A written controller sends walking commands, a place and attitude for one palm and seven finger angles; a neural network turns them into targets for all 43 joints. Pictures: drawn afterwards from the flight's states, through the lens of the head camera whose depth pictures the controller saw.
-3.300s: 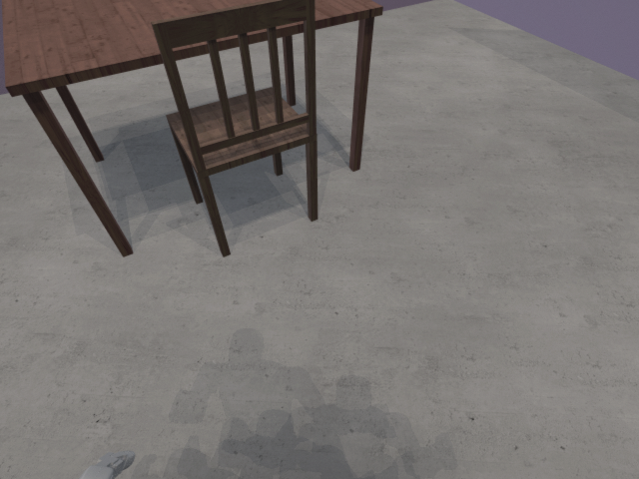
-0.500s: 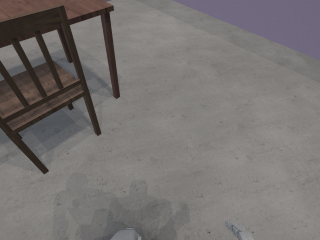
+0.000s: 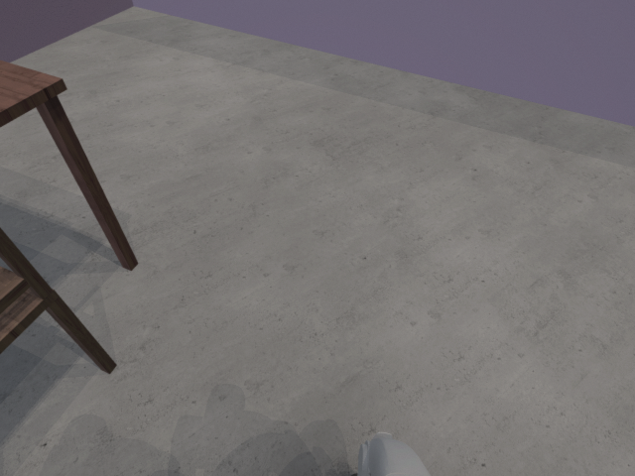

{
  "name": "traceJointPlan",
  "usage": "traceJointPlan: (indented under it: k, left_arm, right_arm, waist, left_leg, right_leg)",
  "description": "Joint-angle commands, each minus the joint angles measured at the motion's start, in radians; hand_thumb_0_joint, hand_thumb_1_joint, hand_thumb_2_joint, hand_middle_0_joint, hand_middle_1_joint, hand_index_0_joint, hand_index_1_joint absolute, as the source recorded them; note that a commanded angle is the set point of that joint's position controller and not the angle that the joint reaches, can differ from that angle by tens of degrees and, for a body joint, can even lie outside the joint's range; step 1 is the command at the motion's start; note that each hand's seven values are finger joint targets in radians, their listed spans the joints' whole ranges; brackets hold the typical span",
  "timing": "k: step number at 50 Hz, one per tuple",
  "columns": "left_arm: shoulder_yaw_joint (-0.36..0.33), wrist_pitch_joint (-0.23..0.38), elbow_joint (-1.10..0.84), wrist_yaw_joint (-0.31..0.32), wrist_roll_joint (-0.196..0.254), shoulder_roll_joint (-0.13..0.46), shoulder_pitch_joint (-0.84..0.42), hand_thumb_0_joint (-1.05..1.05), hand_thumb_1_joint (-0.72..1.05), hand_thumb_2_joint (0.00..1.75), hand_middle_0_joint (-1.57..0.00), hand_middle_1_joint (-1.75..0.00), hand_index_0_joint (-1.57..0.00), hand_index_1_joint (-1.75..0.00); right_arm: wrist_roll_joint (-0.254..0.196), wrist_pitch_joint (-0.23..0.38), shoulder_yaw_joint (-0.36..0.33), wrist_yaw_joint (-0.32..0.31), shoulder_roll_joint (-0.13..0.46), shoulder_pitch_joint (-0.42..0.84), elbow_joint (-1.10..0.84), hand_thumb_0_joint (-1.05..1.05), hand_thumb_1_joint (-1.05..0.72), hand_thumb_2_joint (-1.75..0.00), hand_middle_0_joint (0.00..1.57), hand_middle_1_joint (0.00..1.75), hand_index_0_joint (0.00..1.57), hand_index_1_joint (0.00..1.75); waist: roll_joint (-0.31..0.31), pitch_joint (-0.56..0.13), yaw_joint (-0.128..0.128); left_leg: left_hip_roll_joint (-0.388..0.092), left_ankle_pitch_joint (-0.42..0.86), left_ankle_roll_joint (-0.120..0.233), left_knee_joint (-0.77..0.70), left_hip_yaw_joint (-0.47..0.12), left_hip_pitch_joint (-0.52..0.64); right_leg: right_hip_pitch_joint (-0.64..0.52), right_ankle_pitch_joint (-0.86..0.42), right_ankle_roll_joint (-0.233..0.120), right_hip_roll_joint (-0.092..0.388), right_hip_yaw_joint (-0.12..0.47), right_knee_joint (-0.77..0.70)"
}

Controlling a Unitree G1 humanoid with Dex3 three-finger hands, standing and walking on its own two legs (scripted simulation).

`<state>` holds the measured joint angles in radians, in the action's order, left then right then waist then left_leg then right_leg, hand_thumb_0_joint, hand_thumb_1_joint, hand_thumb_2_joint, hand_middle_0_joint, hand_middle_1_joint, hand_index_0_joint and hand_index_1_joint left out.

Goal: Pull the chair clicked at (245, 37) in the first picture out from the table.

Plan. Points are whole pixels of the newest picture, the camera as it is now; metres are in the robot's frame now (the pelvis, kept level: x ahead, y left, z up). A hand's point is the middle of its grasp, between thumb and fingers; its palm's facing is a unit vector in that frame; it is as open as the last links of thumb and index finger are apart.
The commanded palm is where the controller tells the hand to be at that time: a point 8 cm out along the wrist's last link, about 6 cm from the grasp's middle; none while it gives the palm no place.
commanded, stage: walk to a spot facing it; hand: left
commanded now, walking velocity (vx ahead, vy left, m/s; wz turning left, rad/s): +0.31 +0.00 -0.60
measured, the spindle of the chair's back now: out of the picture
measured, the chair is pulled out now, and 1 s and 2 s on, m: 0.00 0.00 0.00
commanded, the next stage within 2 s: turn to face it in 0.32 s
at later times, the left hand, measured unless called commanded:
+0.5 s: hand (212, 402) +0.26 +0.16 -0.16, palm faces -0.19 -0.95 -0.25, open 7.3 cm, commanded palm none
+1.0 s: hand (214, 329) +0.38 +0.19 -0.17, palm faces -0.02 -0.98 -0.20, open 7.3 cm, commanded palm none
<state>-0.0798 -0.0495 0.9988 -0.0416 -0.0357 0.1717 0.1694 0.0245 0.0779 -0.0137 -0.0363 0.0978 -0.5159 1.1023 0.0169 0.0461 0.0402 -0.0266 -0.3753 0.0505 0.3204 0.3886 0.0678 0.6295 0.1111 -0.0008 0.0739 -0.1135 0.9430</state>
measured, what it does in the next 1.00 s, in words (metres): walks ahead: right foot, then left foot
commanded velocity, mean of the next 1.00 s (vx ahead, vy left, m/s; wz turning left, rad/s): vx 0.10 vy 0.00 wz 0.16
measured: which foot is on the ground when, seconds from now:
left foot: down 0.00-0.18, up 0.20-0.62, down 0.64-1.00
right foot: up 0.00-0.16, down 0.18-0.66, up 0.68-1.00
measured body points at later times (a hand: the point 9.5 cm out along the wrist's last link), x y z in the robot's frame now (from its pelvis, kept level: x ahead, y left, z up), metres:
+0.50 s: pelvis +0.20 -0.03 +0.00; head +0.22 -0.05 +0.45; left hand +0.27 +0.21 -0.14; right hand +0.28 -0.29 -0.13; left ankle +0.33 +0.13 -0.66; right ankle +0.15 -0.09 -0.74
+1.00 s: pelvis +0.28 +0.00 +0.00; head +0.31 +0.01 +0.45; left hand +0.39 +0.24 -0.15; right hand +0.30 -0.26 -0.14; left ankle +0.37 +0.07 -0.74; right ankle +0.26 -0.17 -0.68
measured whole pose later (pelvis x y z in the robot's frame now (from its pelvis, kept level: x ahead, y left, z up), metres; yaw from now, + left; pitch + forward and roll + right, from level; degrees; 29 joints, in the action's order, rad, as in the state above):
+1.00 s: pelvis +0.28 +0.00 +0.00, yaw -4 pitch +1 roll -2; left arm -0.08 -0.04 0.95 0.02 -0.02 0.20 0.16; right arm 0.02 -0.04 -0.06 0.00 0.20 -0.25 0.97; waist 0.01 0.05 0.03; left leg 0.04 -0.10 0.06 0.44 -0.02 -0.36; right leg 0.47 0.38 0.08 0.06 0.01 0.99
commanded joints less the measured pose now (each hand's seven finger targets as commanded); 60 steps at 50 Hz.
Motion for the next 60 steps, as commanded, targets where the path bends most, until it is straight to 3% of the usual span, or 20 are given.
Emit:
traceJointPlan:
  k: [1, 5, 7, 8, 9, 10, 11, 13, 16, 30, 32, 33, 34, 37, 43, 53, 57, 58, 59, 60]
  left_arm:
    - [0.009, 0.039, -0.114, 0.0, 0.007, 0.004, -0.148, 0.0, 0.9, 0.9, -0.2, -0.3, -0.2, -0.3]
    - [-0.004, 0.058, -0.086, 0.011, 0.004, 0.044, -0.004, 0.0, 0.9, 0.9, -0.2, -0.3, -0.2, -0.3]
    - [-0.026, 0.077, -0.037, 0.015, 0.0, 0.103, 0.195, 0.0, 0.9, 0.9, -0.2, -0.3, -0.2, -0.3]
    - [-0.043, 0.087, -0.011, 0.021, 0.002, 0.186, 0.311, 0.0, 0.9, 0.9, -0.2, -0.3, -0.2, -0.3]
    - [-0.057, 0.092, -0.005, 0.034, 0.02, 0.265, 0.363, 0.0, 0.9, 0.9, -0.2, -0.3, -0.2, -0.3]
    - [-0.061, 0.082, -0.018, 0.049, 0.039, 0.276, 0.318, 0.0, 0.9, 0.9, -0.2, -0.3, -0.2, -0.3]
    - [-0.047, 0.084, -0.033, 0.053, 0.041, 0.232, 0.239, 0.0, 0.9, 0.9, -0.2, -0.3, -0.2, -0.3]
    - [-0.024, 0.105, -0.054, 0.053, 0.034, 0.171, 0.151, 0.0, 0.9, 0.9, -0.2, -0.3, -0.2, -0.3]
    - [-0.016, 0.126, -0.056, 0.057, 0.016, 0.138, 0.123, 0.0, 0.9, 0.9, -0.2, -0.3, -0.2, -0.3]
    - [0.015, 0.114, 0.015, 0.083, 0.017, 0.129, 0.225, 0.0, 0.9, 0.9, -0.2, -0.3, -0.2, -0.3]
    - [0.019, 0.104, 0.0, 0.089, 0.033, 0.111, 0.224, 0.0, 0.9, 0.9, -0.2, -0.3, -0.2, -0.3]
    - [0.028, 0.105, -0.01, 0.087, 0.047, 0.07, 0.271, 0.0, 0.9, 0.9, -0.2, -0.3, -0.2, -0.3]
    - [0.027, 0.097, -0.019, 0.094, 0.037, 0.093, 0.254, 0.0, 0.9, 0.9, -0.2, -0.3, -0.2, -0.3]
    - [0.004, 0.061, -0.034, 0.085, 0.025, 0.11, 0.129, 0.0, 0.9, 0.9, -0.2, -0.3, -0.2, -0.3]
    - [-0.017, 0.021, -0.051, 0.066, 0.015, 0.086, 0.125, 0.0, 0.9, 0.9, -0.2, -0.3, -0.2, -0.3]
    - [-0.018, 0.019, -0.141, 0.068, 0.024, 0.098, 0.004, 0.0, 0.9, 0.9, -0.2, -0.3, -0.2, -0.3]
    - [-0.022, 0.021, -0.118, 0.073, 0.035, 0.123, 0.144, 0.0, 0.9, 0.9, -0.2, -0.3, -0.2, -0.3]
    - [-0.032, 0.026, -0.113, 0.079, 0.03, 0.166, 0.194, 0.0, 0.9, 0.9, -0.2, -0.3, -0.2, -0.3]
    - [-0.049, 0.033, -0.133, 0.086, 0.008, 0.275, 0.18, 0.0, 0.9, 0.9, -0.2, -0.3, -0.2, -0.3]
    - [-0.032, 0.026, -0.17, 0.09, 0.015, 0.298, 0.074, 0.0, 0.9, 0.9, -0.2, -0.3, -0.2, -0.3]
  right_arm:
    - [0.002, 0.006, -0.028, -0.01, 0.14, -0.114, -0.011, 0.0, -0.9, -0.9, 0.2, 0.3, 0.2, 0.3]
    - [-0.002, -0.003, -0.051, -0.003, 0.202, -0.069, -0.036, 0.0, -0.9, -0.9, 0.2, 0.3, 0.2, 0.3]
    - [-0.012, -0.004, -0.056, 0.007, 0.227, 0.013, -0.078, 0.0, -0.9, -0.9, 0.2, 0.3, 0.2, 0.3]
    - [-0.029, -0.007, -0.053, 0.017, 0.193, 0.044, -0.111, 0.0, -0.9, -0.9, 0.2, 0.3, 0.2, 0.3]
    - [-0.035, 0.003, -0.046, 0.018, 0.124, 0.088, -0.165, 0.0, -0.9, -0.9, 0.2, 0.3, 0.2, 0.3]
    - [-0.028, -0.003, -0.056, 0.012, 0.155, 0.172, -0.187, 0.0, -0.9, -0.9, 0.2, 0.3, 0.2, 0.3]
    - [-0.016, -0.002, -0.062, 0.017, 0.125, 0.198, -0.203, 0.0, -0.9, -0.9, 0.2, 0.3, 0.2, 0.3]
    - [-0.006, -0.028, -0.053, 0.018, 0.122, 0.147, -0.174, 0.0, -0.9, -0.9, 0.2, 0.3, 0.2, 0.3]
    - [0.001, -0.052, -0.055, 0.02, 0.104, 0.139, -0.161, 0.0, -0.9, -0.9, 0.2, 0.3, 0.2, 0.3]
    - [-0.01, -0.037, -0.023, 0.039, 0.121, 0.348, -0.171, 0.0, -0.9, -0.9, 0.2, 0.3, 0.2, 0.3]
    - [0.005, -0.033, -0.047, 0.032, 0.226, 0.177, -0.132, 0.0, -0.9, -0.9, 0.2, 0.3, 0.2, 0.3]
    - [0.002, -0.035, -0.06, 0.029, 0.298, 0.111, -0.122, 0.0, -0.9, -0.9, 0.2, 0.3, 0.2, 0.3]
    - [-0.01, -0.051, -0.053, 0.026, 0.299, 0.112, -0.116, 0.0, -0.9, -0.9, 0.2, 0.3, 0.2, 0.3]
    - [-0.008, -0.063, -0.042, 0.013, 0.236, 0.254, -0.154, 0.0, -0.9, -0.9, 0.2, 0.3, 0.2, 0.3]
    - [-0.006, -0.078, -0.071, 0.023, 0.247, 0.304, -0.203, 0.0, -0.9, -0.9, 0.2, 0.3, 0.2, 0.3]
    - [0.003, -0.104, -0.11, 0.028, 0.299, 0.23, -0.212, 0.0, -0.9, -0.9, 0.2, 0.3, 0.2, 0.3]
    - [0.001, -0.118, -0.121, 0.035, 0.297, 0.289, -0.24, 0.0, -0.9, -0.9, 0.2, 0.3, 0.2, 0.3]
    - [-0.006, -0.125, -0.119, 0.038, 0.265, 0.303, -0.251, 0.0, -0.9, -0.9, 0.2, 0.3, 0.2, 0.3]
    - [-0.016, -0.128, -0.108, 0.037, 0.182, 0.285, -0.27, 0.0, -0.9, -0.9, 0.2, 0.3, 0.2, 0.3]
    - [0.0, -0.122, -0.117, 0.036, 0.226, 0.304, -0.278, 0.0, -0.9, -0.9, 0.2, 0.3, 0.2, 0.3]
  waist:
    - [-0.116, 0.138, 0.011]
    - [-0.165, 0.003, -0.061]
    - [-0.2, -0.102, -0.166]
    - [-0.059, -0.198, -0.219]
    - [0.104, -0.272, -0.199]
    - [0.008, -0.2, -0.181]
    - [-0.072, -0.004, -0.139]
    - [0.023, -0.03, -0.051]
    - [-0.026, 0.001, 0.0]
    - [0.113, -0.083, -0.043]
    - [-0.041, -0.197, 0.021]
    - [-0.264, -0.273, 0.016]
    - [-0.208, -0.238, 0.003]
    - [-0.167, -0.058, -0.033]
    - [-0.136, -0.086, -0.053]
    - [-0.19, -0.113, -0.005]
    - [-0.174, -0.132, -0.066]
    - [-0.077, -0.131, -0.09]
    - [0.252, -0.103, -0.092]
    - [0.245, -0.03, -0.072]
  left_leg:
    - [-0.308, 0.896, 0.003, -0.043, -0.099, 0.057]
    - [-0.322, 1.327, -0.001, 0.235, -0.034, 0.087]
    - [-0.308, 1.184, -0.021, 0.552, -0.02, -0.102]
    - [-0.245, 0.671, -0.048, 0.863, -0.036, -0.368]
    - [-0.057, -0.192, -0.11, 1.179, -0.123, -0.684]
    - [-0.08, -0.164, -0.081, 1.231, -0.301, -0.757]
    - [-0.124, -0.049, -0.076, 1.155, -0.345, -0.789]
    - [-0.164, 0.043, -0.101, 1.074, -0.375, -0.684]
    - [-0.16, 0.058, -0.115, 0.94, -0.361, -0.612]
    - [0.0, 0.262, -0.074, 0.228, -0.283, -0.407]
    - [-0.139, 0.826, -0.006, 0.171, -0.415, -0.056]
    - [-0.372, 1.339, 0.142, 0.204, -0.672, 0.13]
    - [-0.407, 1.377, 0.209, 0.162, -0.668, 0.056]
    - [-0.307, 0.783, 0.163, 0.022, -0.663, -0.249]
    - [-0.185, 0.173, 0.101, -0.09, -0.636, -0.379]
    - [-0.169, 0.09, 0.122, -0.066, -0.826, -0.312]
    - [-0.088, 0.084, 0.044, -0.035, -0.795, -0.453]
    - [-0.024, -0.014, -0.016, 0.073, -0.725, -0.59]
    - [0.117, -0.127, -0.099, 0.401, -0.51, -0.787]
    - [0.098, -0.167, -0.104, 0.632, -0.468, -0.785]
  right_leg:
    - [0.09, 0.083, -0.043, -0.039, -0.069, -0.134]
    - [-0.149, 0.191, -0.105, -0.141, -0.141, -0.235]
    - [-0.487, 0.129, -0.135, -0.137, -0.116, -0.362]
    - [-0.774, 0.024, -0.223, 0.036, 0.127, -0.42]
    - [-0.939, -0.266, -0.364, 0.302, 0.653, -0.507]
    - [-0.852, -0.234, -0.386, 0.336, 0.669, -0.598]
    - [-0.69, -0.384, -0.266, 0.287, 0.471, -0.602]
    - [-0.506, -0.272, -0.177, 0.229, 0.414, -0.655]
    - [-0.345, -0.343, -0.203, 0.156, 0.28, -0.662]
    - [-0.64, -0.673, -0.079, 0.095, 0.121, -0.436]
    - [-0.449, -0.361, 0.005, 0.033, 0.052, -0.135]
    - [-0.215, 0.358, 0.048, -0.068, 0.028, 0.124]
    - [-0.202, 0.558, 0.045, -0.053, 0.104, 0.24]
    - [-0.164, 0.429, 0.063, 0.006, 0.138, 0.254]
    - [-0.191, 0.25, 0.07, -0.006, 0.108, 0.154]
    - [-0.207, 0.345, 0.063, -0.057, 0.124, -0.112]
    - [-0.498, 0.246, 0.032, -0.093, 0.087, -0.468]
    - [-0.634, 0.238, -0.002, -0.006, 0.155, -0.639]
    - [-0.682, 0.437, -0.098, 0.296, 0.485, -0.806]
    - [-0.454, 0.396, -0.147, 0.436, 0.531, -0.813]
